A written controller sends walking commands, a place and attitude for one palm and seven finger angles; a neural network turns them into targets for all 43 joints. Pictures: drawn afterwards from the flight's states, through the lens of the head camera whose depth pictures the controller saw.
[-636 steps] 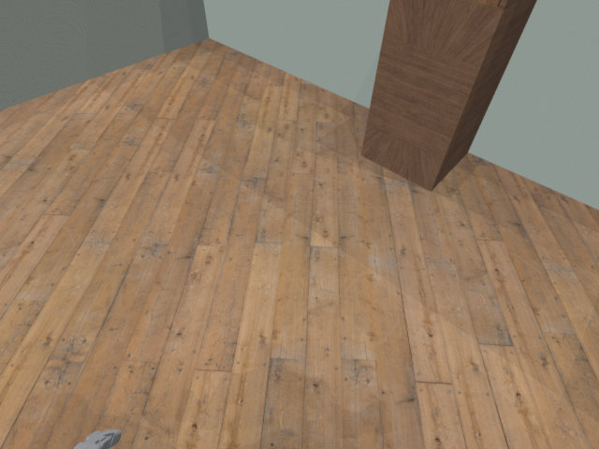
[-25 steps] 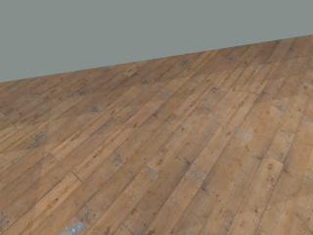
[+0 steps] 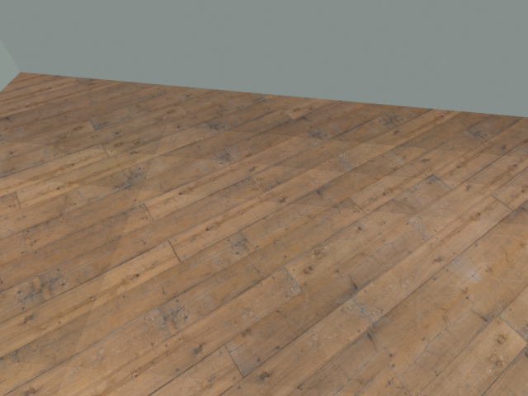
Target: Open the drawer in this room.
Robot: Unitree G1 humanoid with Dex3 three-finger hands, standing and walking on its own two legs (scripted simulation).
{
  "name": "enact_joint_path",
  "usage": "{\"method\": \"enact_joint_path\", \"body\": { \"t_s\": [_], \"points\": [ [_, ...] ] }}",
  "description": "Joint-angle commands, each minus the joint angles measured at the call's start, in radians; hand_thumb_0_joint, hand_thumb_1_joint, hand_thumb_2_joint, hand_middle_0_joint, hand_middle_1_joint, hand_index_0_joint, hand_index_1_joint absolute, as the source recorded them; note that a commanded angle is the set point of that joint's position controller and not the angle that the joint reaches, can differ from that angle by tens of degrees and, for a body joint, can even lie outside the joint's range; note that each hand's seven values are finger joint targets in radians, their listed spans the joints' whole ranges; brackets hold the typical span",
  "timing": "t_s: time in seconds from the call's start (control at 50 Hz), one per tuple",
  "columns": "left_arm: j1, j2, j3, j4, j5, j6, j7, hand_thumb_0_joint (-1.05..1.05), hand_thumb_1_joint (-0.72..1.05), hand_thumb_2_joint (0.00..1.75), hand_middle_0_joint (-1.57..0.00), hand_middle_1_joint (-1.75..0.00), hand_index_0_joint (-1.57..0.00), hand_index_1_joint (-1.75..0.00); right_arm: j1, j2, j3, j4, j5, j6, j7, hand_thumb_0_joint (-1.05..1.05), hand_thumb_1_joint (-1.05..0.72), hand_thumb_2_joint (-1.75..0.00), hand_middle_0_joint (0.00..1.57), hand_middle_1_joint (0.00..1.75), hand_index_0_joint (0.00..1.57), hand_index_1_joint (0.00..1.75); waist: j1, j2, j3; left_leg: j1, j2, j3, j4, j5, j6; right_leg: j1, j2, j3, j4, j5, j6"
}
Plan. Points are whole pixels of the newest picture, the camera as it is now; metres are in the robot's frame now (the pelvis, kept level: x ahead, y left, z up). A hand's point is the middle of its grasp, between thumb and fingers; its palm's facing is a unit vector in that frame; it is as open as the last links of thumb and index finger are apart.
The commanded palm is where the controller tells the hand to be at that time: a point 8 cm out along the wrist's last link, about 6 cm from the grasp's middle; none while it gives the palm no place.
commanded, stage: turn or walk to find it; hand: left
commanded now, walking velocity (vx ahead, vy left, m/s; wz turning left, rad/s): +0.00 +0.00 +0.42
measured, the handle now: out of the picture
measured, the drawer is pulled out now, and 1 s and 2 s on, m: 0.00 0.00 0.00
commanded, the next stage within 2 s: none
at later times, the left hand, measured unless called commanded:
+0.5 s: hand out of the picture +0.05 +0.21 -0.14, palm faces +0.17 -0.95 -0.26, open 7.4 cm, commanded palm none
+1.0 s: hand out of the picture -0.12 +0.21 -0.18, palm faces +0.44 -0.87 -0.24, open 7.4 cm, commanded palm none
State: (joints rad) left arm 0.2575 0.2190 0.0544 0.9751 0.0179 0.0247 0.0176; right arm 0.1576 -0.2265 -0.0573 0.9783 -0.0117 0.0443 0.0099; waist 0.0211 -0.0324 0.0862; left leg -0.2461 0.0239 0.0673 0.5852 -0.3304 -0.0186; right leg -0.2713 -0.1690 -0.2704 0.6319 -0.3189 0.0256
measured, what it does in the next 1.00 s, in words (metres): steps on the spot, turning left: right foot, then left foot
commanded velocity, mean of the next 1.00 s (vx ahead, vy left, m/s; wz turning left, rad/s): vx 0.00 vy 0.00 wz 0.42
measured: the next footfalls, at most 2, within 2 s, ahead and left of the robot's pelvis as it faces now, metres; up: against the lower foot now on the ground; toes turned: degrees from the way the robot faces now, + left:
right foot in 0.52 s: +0.02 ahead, -0.12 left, +0.00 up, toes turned +6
left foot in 0.94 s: -0.08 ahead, +0.12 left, +0.00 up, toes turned +26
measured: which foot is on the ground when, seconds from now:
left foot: down 0.00-0.52, up 0.54-0.92, down 0.94-1.00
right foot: down 0.00-0.00, up 0.02-0.50, down 0.52-0.96, up 0.98-1.00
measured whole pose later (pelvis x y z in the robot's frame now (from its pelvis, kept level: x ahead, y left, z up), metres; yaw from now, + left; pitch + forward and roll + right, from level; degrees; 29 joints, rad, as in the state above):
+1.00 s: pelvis -0.06 +0.01 +0.00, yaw +23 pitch +0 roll +1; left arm 0.24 0.25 0.06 0.98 0.01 0.05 0.02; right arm 0.15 -0.21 -0.06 0.97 -0.02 0.03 0.01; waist 0.02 -0.06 0.09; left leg -0.26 0.01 0.06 0.60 -0.33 0.02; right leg -0.33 -0.17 -0.16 0.80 -0.48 0.05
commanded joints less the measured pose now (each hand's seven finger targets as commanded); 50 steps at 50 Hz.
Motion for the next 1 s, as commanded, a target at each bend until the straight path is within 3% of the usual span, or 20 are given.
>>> {"method": "enact_joint_path", "body": {
  "t_s": [0.0,0.04,0.06,0.14,0.34,0.44,0.46,0.48,0.5,0.52,0.56,0.6,0.68,0.82,0.86,0.9,0.92,0.94,0.96,0.98],
  "points": [
    [-0.075,0.092,0.015,-0.121,-0.002,0.009,0.007,0.0,0.9,0.9,-0.2,-0.3,-0.2,-0.3,0.163,-0.257,-0.055,-0.036,-0.009,-0.024,-0.013,0.0,-0.9,-0.9,0.2,0.3,0.2,0.3,-0.092,0.282,-0.141,0.187,0.4,-0.404,-0.261,0.595,0.21,-0.257,0.04,0.174,0.381,-0.328,0.038],
    [-0.107,0.096,0.024,-0.095,0.001,0.021,0.004,0.0,0.9,0.9,-0.2,-0.3,-0.2,-0.3,0.082,-0.196,-0.039,-0.044,-0.013,-0.029,-0.031,0.0,-0.9,-0.9,0.2,0.3,0.2,0.3,-0.065,0.296,-0.08,0.115,0.296,-0.348,-0.281,0.483,0.187,-0.283,0.034,0.233,0.456,-0.212,0.037],
    [-0.097,0.106,0.027,-0.084,0.0,0.017,-0.003,0.0,0.9,0.9,-0.2,-0.3,-0.2,-0.3,0.041,-0.174,-0.03,-0.06,-0.011,-0.03,-0.032,0.0,-0.9,-0.9,0.2,0.3,0.2,0.3,-0.047,0.248,-0.067,0.095,0.266,-0.311,-0.274,0.458,0.174,-0.28,0.038,0.24,0.479,-0.153,0.038],
    [-0.051,0.098,0.025,-0.056,0.0,0.013,-0.008,0.0,0.9,0.9,-0.2,-0.3,-0.2,-0.3,0.024,-0.165,-0.026,-0.072,-0.006,-0.039,-0.03,0.0,-0.9,-0.9,0.2,0.3,0.2,0.3,-0.025,0.15,-0.091,0.121,0.206,-0.25,-0.278,0.451,0.161,-0.259,0.061,0.239,0.474,-0.062,0.056],
    [-0.128,0.071,0.015,-0.111,-0.006,0.007,0.003,0.0,0.9,0.9,-0.2,-0.3,-0.2,-0.3,0.084,-0.165,-0.043,-0.068,-0.015,-0.029,-0.024,0.0,-0.9,-0.9,0.2,0.3,0.2,0.3,-0.06,0.178,-0.111,0.118,0.214,-0.39,-0.252,0.428,0.201,-0.178,0.101,0.249,0.208,-0.139,0.052],
    [-0.036,0.077,0.018,-0.092,-0.014,-0.009,0.008,0.0,0.9,0.9,-0.2,-0.3,-0.2,-0.3,0.052,-0.158,-0.048,-0.078,-0.01,-0.022,-0.02,0.0,-0.9,-0.9,0.2,0.3,0.2,0.3,-0.009,0.173,-0.15,-0.018,0.146,-0.4,-0.172,0.41,0.151,0.083,0.137,0.22,-0.13,0.043,0.033],
    [0.001,0.103,0.023,-0.084,-0.01,-0.018,0.011,0.0,0.9,0.9,-0.2,-0.3,-0.2,-0.3,0.044,-0.137,-0.047,-0.081,-0.004,-0.023,-0.016,0.0,-0.9,-0.9,0.2,0.3,0.2,0.3,0.011,0.112,-0.163,-0.092,0.1,-0.369,-0.121,0.323,0.109,0.192,0.105,0.244,-0.259,0.129,0.026],
    [0.027,0.168,0.035,-0.083,0.002,-0.027,0.018,0.0,0.9,0.9,-0.2,-0.3,-0.2,-0.3,0.059,-0.083,-0.038,-0.092,0.005,-0.024,-0.011,0.0,-0.9,-0.9,0.2,0.3,0.2,0.3,0.019,-0.071,-0.184,-0.255,0.009,-0.266,0.021,0.105,0.048,0.33,-0.076,0.41,-0.338,0.095,-0.025],
    [0.027,0.233,0.048,-0.092,0.01,-0.029,0.021,0.0,0.9,0.9,-0.2,-0.3,-0.2,-0.3,0.034,-0.052,-0.033,-0.121,0.001,-0.022,-0.011,0.0,-0.9,-0.9,0.2,0.3,0.2,0.3,0.033,-0.267,-0.135,-0.37,-0.106,-0.125,0.245,-0.215,-0.006,0.285,-0.288,0.614,-0.373,0.18,-0.139],
    [0.003,0.224,0.04,-0.109,0.002,-0.022,0.022,0.0,0.9,0.9,-0.2,-0.3,-0.2,-0.3,0.022,-0.098,-0.048,-0.116,-0.007,-0.01,-0.011,0.0,-0.9,-0.9,0.2,0.3,0.2,0.3,0.025,-0.157,-0.108,-0.327,-0.067,-0.161,0.423,-0.235,-0.001,0.131,-0.318,0.568,-0.383,0.167,-0.19],
    [-0.117,0.163,0.039,-0.135,-0.002,-0.022,0.026,0.0,0.9,0.9,-0.2,-0.3,-0.2,-0.3,0.066,-0.096,-0.057,-0.079,-0.012,0.014,-0.003,0.0,-0.9,-0.9,0.2,0.3,0.2,0.3,-0.033,-0.153,-0.047,-0.316,-0.032,-0.168,0.578,-0.144,-0.004,0.022,-0.224,0.479,-0.406,0.041,-0.158],
    [-0.148,0.12,0.021,-0.143,-0.002,-0.031,0.019,0.0,0.9,0.9,-0.2,-0.3,-0.2,-0.3,0.109,-0.083,-0.05,-0.046,-0.015,0.017,0.006,0.0,-0.9,-0.9,0.2,0.3,0.2,0.3,-0.059,-0.098,-0.027,-0.31,-0.014,-0.131,0.634,-0.046,-0.023,0.029,-0.14,0.331,-0.361,0.146,-0.124],
    [-0.074,0.124,0.023,-0.117,0.003,-0.037,0.018,0.0,0.9,0.9,-0.2,-0.3,-0.2,-0.3,0.091,-0.07,-0.045,-0.045,-0.011,0.018,0.008,0.0,-0.9,-0.9,0.2,0.3,0.2,0.3,-0.031,-0.121,-0.041,-0.309,0.004,-0.096,0.588,-0.022,-0.05,0.094,-0.139,0.267,-0.342,0.218,-0.125],
    [0.028,0.191,0.046,-0.069,0.016,-0.027,0.013,0.0,0.9,0.9,-0.2,-0.3,-0.2,-0.3,-0.02,-0.048,-0.018,-0.08,0.002,-0.007,0.002,0.0,-0.9,-0.9,0.2,0.3,0.2,0.3,0.036,-0.173,-0.109,-0.185,-0.002,-0.006,0.187,-0.149,-0.045,0.216,-0.186,0.247,-0.22,0.508,-0.167],
    [0.012,0.199,0.048,-0.06,0.013,-0.025,0.012,0.0,0.9,0.9,-0.2,-0.3,-0.2,-0.3,0.024,-0.052,-0.016,-0.069,0.005,-0.017,-0.001,0.0,-0.9,-0.9,0.2,0.3,0.2,0.3,0.01,-0.173,-0.144,-0.108,-0.009,0.014,0.026,-0.074,-0.038,0.234,-0.18,0.216,-0.145,0.566,-0.137],
    [-0.008,0.182,0.046,-0.066,-0.003,-0.016,0.011,0.0,0.9,0.9,-0.2,-0.3,-0.2,-0.3,0.101,-0.096,-0.024,-0.047,0.002,-0.032,0.0,0.0,-0.9,-0.9,0.2,0.3,0.2,0.3,-0.041,-0.062,-0.188,0.112,0.013,-0.013,-0.21,0.198,-0.019,0.112,-0.13,0.137,0.004,0.443,-0.052],
    [0.016,0.123,0.037,-0.089,-0.011,-0.009,0.007,0.0,0.9,0.9,-0.2,-0.3,-0.2,-0.3,0.128,-0.195,-0.045,-0.049,-0.007,-0.044,-0.004,0.0,-0.9,-0.9,0.2,0.3,0.2,0.3,-0.053,0.204,-0.227,0.288,0.227,-0.285,-0.248,0.465,0.064,-0.126,-0.019,0.088,0.185,0.097,0.02],
    [-0.042,0.073,0.012,-0.119,-0.007,-0.001,0.006,0.0,0.9,0.9,-0.2,-0.3,-0.2,-0.3,0.174,-0.263,-0.061,-0.042,-0.003,-0.035,-0.012,0.0,-0.9,-0.9,0.2,0.3,0.2,0.3,-0.081,0.35,-0.194,0.287,0.379,-0.432,-0.238,0.783,0.17,-0.274,0.055,0.136,0.327,-0.339,0.054],
    [-0.084,0.097,0.014,-0.123,-0.002,0.009,0.009,0.0,0.9,0.9,-0.2,-0.3,-0.2,-0.3,0.183,-0.254,-0.057,-0.033,-0.006,-0.026,-0.013,0.0,-0.9,-0.9,0.2,0.3,0.2,0.3,-0.089,0.236,-0.169,0.215,0.388,-0.351,-0.218,0.712,0.202,-0.236,0.037,0.194,0.409,-0.317,0.036],
    [-0.096,0.08,0.016,-0.107,0.002,0.015,0.011,0.0,0.9,0.9,-0.2,-0.3,-0.2,-0.3,0.15,-0.213,-0.047,-0.031,-0.01,-0.033,-0.025,0.0,-0.9,-0.9,0.2,0.3,0.2,0.3,-0.08,0.281,-0.139,0.183,0.329,-0.345,-0.243,0.683,0.183,-0.268,0.034,0.226,0.436,-0.266,0.042]
  ]
}}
